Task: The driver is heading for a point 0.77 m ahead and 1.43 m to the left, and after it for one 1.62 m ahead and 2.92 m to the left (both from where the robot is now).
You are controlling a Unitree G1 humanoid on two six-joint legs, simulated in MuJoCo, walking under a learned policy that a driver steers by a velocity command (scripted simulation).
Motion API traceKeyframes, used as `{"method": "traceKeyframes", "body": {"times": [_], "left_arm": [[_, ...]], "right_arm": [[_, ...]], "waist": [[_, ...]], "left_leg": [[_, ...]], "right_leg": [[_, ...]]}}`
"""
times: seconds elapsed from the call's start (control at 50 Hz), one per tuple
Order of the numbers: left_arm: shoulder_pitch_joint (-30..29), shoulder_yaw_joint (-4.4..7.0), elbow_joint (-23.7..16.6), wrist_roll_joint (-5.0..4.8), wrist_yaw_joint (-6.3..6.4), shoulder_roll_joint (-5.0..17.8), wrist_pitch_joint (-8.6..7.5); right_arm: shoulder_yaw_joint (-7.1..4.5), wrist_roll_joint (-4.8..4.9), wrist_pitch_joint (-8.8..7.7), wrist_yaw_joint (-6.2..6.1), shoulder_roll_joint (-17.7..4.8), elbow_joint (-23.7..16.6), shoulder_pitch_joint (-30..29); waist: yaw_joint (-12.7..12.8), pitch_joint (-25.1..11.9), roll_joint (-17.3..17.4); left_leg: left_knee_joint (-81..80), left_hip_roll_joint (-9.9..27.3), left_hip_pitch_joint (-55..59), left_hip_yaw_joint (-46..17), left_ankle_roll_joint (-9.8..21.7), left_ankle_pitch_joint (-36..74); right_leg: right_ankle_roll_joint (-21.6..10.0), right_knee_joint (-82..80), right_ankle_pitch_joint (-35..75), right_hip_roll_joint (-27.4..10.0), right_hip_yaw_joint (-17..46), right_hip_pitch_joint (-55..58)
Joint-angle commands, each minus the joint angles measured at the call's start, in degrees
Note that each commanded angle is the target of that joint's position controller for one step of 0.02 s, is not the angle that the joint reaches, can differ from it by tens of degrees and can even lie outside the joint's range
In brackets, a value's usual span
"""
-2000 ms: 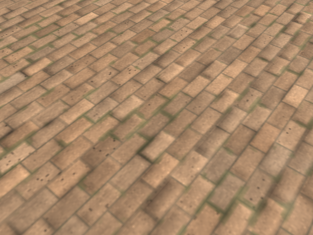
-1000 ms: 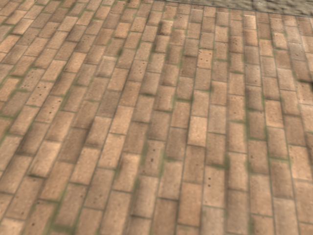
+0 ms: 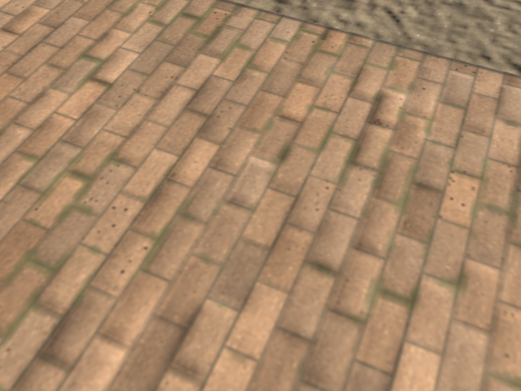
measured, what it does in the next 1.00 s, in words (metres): walks ahead, turning left: right foot, then left foot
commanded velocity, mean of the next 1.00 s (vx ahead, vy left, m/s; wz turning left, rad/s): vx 0.50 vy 0.00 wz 0.58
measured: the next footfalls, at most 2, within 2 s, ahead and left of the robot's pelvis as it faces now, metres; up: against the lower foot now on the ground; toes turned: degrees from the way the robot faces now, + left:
right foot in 0.40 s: +0.41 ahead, -0.11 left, +0.00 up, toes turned +18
left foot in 0.92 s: +0.55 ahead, +0.25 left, +0.00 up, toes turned +35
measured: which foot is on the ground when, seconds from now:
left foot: down 0.00-0.42, up 0.44-0.90, down 0.92-1.00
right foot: up 0.00-0.38, down 0.40-0.94, up 0.96-1.00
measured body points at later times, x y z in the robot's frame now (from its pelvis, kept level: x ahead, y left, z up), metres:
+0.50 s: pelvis +0.28 -0.03 +0.01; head +0.30 -0.03 +0.46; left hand +0.39 +0.27 -0.07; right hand +0.42 -0.28 -0.11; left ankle +0.13 +0.06 -0.64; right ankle +0.37 -0.12 -0.72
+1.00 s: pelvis +0.49 +0.12 +0.00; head +0.53 +0.16 +0.44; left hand +0.38 +0.40 -0.13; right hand +0.81 +0.02 -0.08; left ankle +0.52 +0.23 -0.72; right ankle +0.44 -0.10 -0.63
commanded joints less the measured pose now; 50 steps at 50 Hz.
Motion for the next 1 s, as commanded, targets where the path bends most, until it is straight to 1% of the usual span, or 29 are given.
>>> {"method": "traceKeyframes", "body": {"times": [0.02,0.04,0.1,0.16,0.22,0.28,0.32,0.36,0.38,0.4,0.42,0.44,0.46,0.48,0.5,0.52,0.54,0.58,0.64,0.74,0.82,0.86,0.88,0.9,0.92,0.94,0.96,0.98,1.0], "left_arm": [[-4.75,1.64,-7.47,0.86,0.13,7.70,-3.03],[-3.70,1.90,-7.58,1.30,0.14,7.69,-2.28],[-2.96,1.70,-7.96,1.86,0.38,5.80,-0.50],[-9.09,1.07,-9.69,2.04,0.54,4.20,-0.19],[-15.34,0.54,-10.97,1.45,-0.10,3.09,-0.74],[-19.25,0.84,-12.26,0.65,-0.93,4.26,-1.46],[-19.29,1.45,-12.52,0.51,-1.39,5.69,-1.99],[-15.83,2.21,-11.87,0.32,-1.42,6.87,-2.52],[-10.99,2.94,-10.67,0.55,-1.11,7.87,-2.79],[-3.61,3.80,-9.87,1.55,-0.65,10.19,-3.02],[4.10,4.96,-8.89,2.60,-0.23,14.67,-2.53],[6.12,4.86,-7.47,1.24,-0.74,13.41,-1.86],[3.22,3.57,-8.47,0.59,-0.54,8.44,-1.50],[0.69,2.92,-8.85,0.82,-0.29,6.48,-0.91],[-1.73,2.49,-8.60,1.21,-0.29,5.71,-0.58],[-3.15,2.04,-8.28,1.45,-0.26,4.56,-0.61],[-4.01,1.91,-7.97,1.55,-0.29,4.26,-0.73],[-3.97,2.27,-6.88,1.22,-0.46,5.03,-1.29],[-3.27,3.00,-5.14,1.34,-0.37,7.17,-1.48],[-1.57,3.30,-2.95,0.82,0.02,9.19,-0.49],[1.11,3.89,-1.11,-0.29,0.00,11.27,0.68],[0.78,4.36,-0.90,-0.84,0.20,12.78,1.37],[0.60,4.67,-0.93,-1.10,0.45,13.75,1.73],[-0.12,4.69,-1.08,-1.33,0.69,13.98,2.18],[0.36,3.98,-1.45,-0.89,1.00,12.29,2.14],[4.60,1.52,-4.32,2.07,0.43,5.06,1.32],[2.68,0.64,-6.10,1.37,-0.32,5.15,-0.89],[-4.36,1.97,-7.53,-1.14,-0.93,9.90,-2.10],[-6.36,1.59,-8.41,-1.46,-0.94,9.21,-2.73]], "right_arm": [[-2.10,-0.28,-0.60,-0.74,-6.81,-2.56,7.06],[-1.80,-0.80,-0.55,-0.93,-6.31,-3.52,5.37],[-2.22,-0.54,-0.84,-1.60,-7.39,-3.60,5.43],[-2.65,-0.09,-0.57,-2.64,-8.77,-2.75,7.68],[-2.69,0.32,0.07,-3.19,-8.88,-1.91,10.08],[-2.76,0.63,0.61,-3.37,-9.06,-0.88,12.71],[-2.72,0.64,0.97,-3.57,-8.72,-0.68,13.16],[-2.84,0.48,1.28,-3.68,-8.66,-1.00,11.90],[-2.45,0.39,1.32,-3.61,-7.47,-1.50,10.86],[-1.39,-0.11,1.03,-3.34,-4.61,-2.56,9.94],[-0.42,0.39,0.58,-3.52,-1.47,-3.86,14.99],[-0.23,1.06,0.19,-3.52,-3.63,-4.53,18.14],[-1.43,1.32,0.43,-3.39,-8.32,-3.56,15.26],[-1.74,0.73,0.85,-3.28,-9.15,-4.19,10.48],[-1.83,0.13,0.97,-3.12,-8.32,-4.95,8.07],[-2.07,0.03,1.21,-2.89,-7.58,-5.26,7.30],[-1.96,0.45,1.56,-2.59,-6.37,-5.23,8.04],[-1.52,0.55,2.14,-2.38,-4.26,-5.65,7.79],[-1.22,0.18,2.27,-2.31,-3.54,-6.60,5.03],[-0.45,0.27,1.32,-0.64,-2.07,-8.18,-3.08],[-0.43,0.59,1.33,0.63,-2.38,-10.70,-8.08],[-1.18,0.28,1.55,0.88,-3.88,-11.29,-6.93],[-1.95,0.03,1.80,0.79,-5.26,-10.89,-3.98],[-3.29,0.05,2.01,0.54,-7.38,-9.09,3.43],[-5.26,0.27,2.40,-0.35,-10.93,-6.29,13.77],[-6.55,0.68,2.46,-1.45,-17.81,-5.67,16.90],[-5.66,0.63,1.45,-1.06,-17.11,-7.74,17.36],[-4.32,0.01,0.67,-0.59,-12.80,-6.99,16.39],[-3.76,0.00,0.21,-0.62,-11.20,-6.62,13.81]], "waist": [[-2.68,-8.47,-0.39],[-0.83,-7.13,1.04],[0.60,-5.48,1.95],[-1.24,-3.72,2.64],[-3.89,-3.45,4.39],[-5.31,-3.13,5.21],[-4.75,-3.28,5.86],[-2.46,-3.79,7.80],[0.27,-5.95,7.71],[3.89,-12.45,4.97],[3.91,-20.67,-7.00],[2.89,-22.05,-18.97],[3.76,-14.16,-11.30],[3.94,-8.36,-6.35],[2.69,-4.57,-4.13],[1.42,-2.66,-4.79],[0.40,-1.80,-5.93],[-0.06,-1.45,-6.30],[0.14,-1.32,-4.31],[3.17,0.16,-3.31],[4.24,2.10,-3.54],[2.33,0.61,-4.82],[0.22,-1.79,-5.94],[-4.32,-5.78,-5.38],[-9.20,-11.01,-3.01],[-5.83,-16.14,12.41],[-6.13,-26.66,12.97],[-8.39,-20.33,6.57],[-6.58,-13.31,4.96]], "left_leg": [[-17.22,16.43,26.81,-26.28,11.92,8.83],[-18.63,15.04,21.83,-24.45,11.85,12.12],[-20.95,13.20,14.90,-20.40,12.51,17.79],[-20.98,10.45,12.32,-16.76,10.34,17.09],[-19.48,8.44,11.67,-16.04,7.73,11.48],[-16.92,10.01,14.67,-20.21,7.10,7.88],[-13.88,11.26,18.25,-24.03,6.43,6.30],[-10.43,11.60,19.54,-26.60,5.35,8.04],[-6.25,9.49,18.49,-25.71,3.94,10.60],[5.40,6.65,13.51,-22.36,1.94,8.88],[24.33,-1.17,-4.20,-13.82,-2.42,-6.44],[35.71,-0.16,-16.45,-11.76,-3.67,-24.54],[40.62,3.38,-20.07,-12.72,-4.30,-20.02],[41.13,5.35,-19.57,-10.31,-4.61,-15.41],[38.84,6.86,-18.12,-9.45,-4.67,-12.12],[36.58,8.50,-16.28,-9.37,-4.59,-10.00],[35.30,9.38,-14.05,-8.67,-4.56,-8.82],[33.28,10.03,-13.67,-7.45,-5.12,-6.61],[27.20,10.69,-16.12,-7.48,-6.17,-0.63],[11.23,9.83,-13.20,-3.36,-5.37,11.67],[4.36,8.73,-12.37,-0.37,-3.22,7.77],[2.57,6.05,-7.83,2.38,-1.01,1.78],[2.22,3.79,-2.83,4.15,0.31,-1.12],[-0.79,1.15,7.13,5.46,2.18,0.17],[-2.85,0.66,23.85,2.70,4.55,3.24],[-3.14,16.17,45.66,-23.44,12.53,2.75],[-14.11,23.98,52.45,-49.79,19.99,-8.80],[-16.66,22.28,48.51,-42.88,15.99,-8.74],[-16.86,20.06,40.14,-35.23,13.94,-5.07]], "right_leg": [[-0.76,1.70,4.76,-4.43,5.01,-24.99],[-0.30,-0.20,6.01,-5.17,5.15,-21.45],[2.15,-6.77,8.86,-4.89,3.67,-19.23],[3.77,-18.35,19.26,-3.34,2.88,-19.46],[3.76,-30.61,28.47,-0.46,2.52,-15.35],[3.12,-36.22,28.95,1.18,3.41,-13.46],[2.01,-39.34,25.47,1.73,4.48,-12.15],[0.17,-41.35,21.27,1.94,4.12,-7.27],[-1.42,-43.96,22.15,1.68,3.32,0.10],[-4.79,-42.35,21.64,-4.85,8.52,13.50],[-12.19,-43.31,14.63,-17.14,27.68,34.35],[-16.25,-48.27,2.25,-24.00,45.94,37.96],[-14.25,-49.95,-4.03,-22.13,40.46,31.37],[-11.90,-50.57,-0.40,-19.38,31.14,23.99],[-10.94,-52.29,5.31,-16.85,25.22,17.28],[-10.32,-53.78,10.12,-14.95,20.54,13.09],[-9.90,-55.35,12.91,-13.49,16.56,9.96],[-10.84,-57.56,18.01,-13.01,11.38,8.09],[-11.69,-58.80,24.99,-13.73,5.84,9.95],[-9.34,-58.43,29.00,-12.28,-3.63,12.94],[-8.10,-56.67,32.41,-14.57,-6.43,18.74],[-6.97,-51.26,47.81,-14.98,-8.68,21.12],[-6.33,-45.68,58.14,-14.73,-9.93,21.63],[-5.17,-35.65,64.01,-13.42,-11.72,19.78],[-3.08,-21.57,57.93,-11.31,-12.63,10.30],[0.39,0.12,11.08,-4.07,-11.82,-14.85],[1.08,11.54,-9.93,3.14,1.64,-26.00],[0.09,12.65,-4.75,-0.20,5.23,-31.64],[-0.73,8.46,0.33,-2.28,4.33,-31.62]]}}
